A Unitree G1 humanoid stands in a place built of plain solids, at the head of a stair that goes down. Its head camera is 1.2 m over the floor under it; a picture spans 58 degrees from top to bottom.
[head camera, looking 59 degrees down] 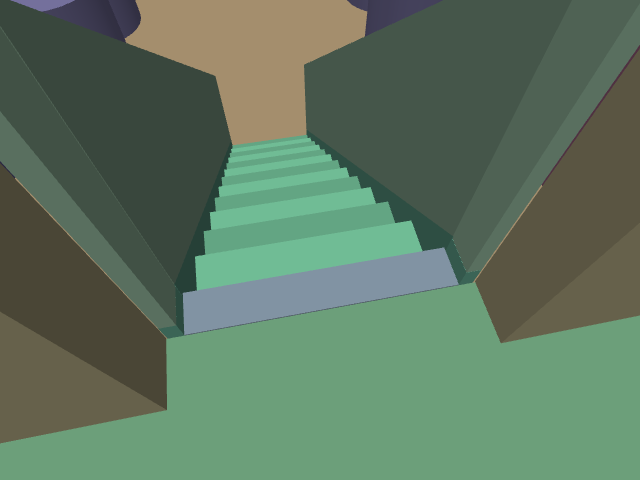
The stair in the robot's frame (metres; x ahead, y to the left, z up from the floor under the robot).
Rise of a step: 0.19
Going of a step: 0.24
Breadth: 0.83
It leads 11 degrees to the left of straight ahead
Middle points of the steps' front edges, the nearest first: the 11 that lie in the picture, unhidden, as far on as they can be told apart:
0.62 0.01 0.00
0.85 0.05 -0.19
1.08 0.10 -0.38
1.31 0.14 -0.57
1.54 0.19 -0.77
1.77 0.23 -0.96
2.00 0.28 -1.15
2.23 0.32 -1.34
2.46 0.37 -1.54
2.70 0.41 -1.73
2.93 0.46 -1.92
